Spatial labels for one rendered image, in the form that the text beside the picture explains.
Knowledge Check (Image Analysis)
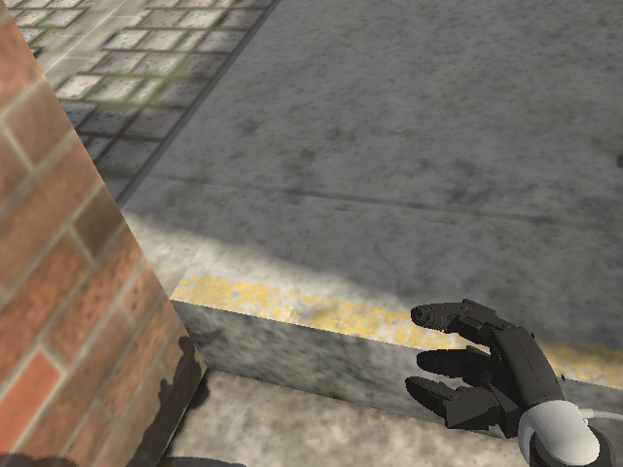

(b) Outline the right robot forearm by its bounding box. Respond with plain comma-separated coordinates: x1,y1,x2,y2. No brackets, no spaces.
518,400,617,467

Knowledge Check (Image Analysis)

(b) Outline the robot right hand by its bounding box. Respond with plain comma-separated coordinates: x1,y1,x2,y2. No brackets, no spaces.
405,299,566,439

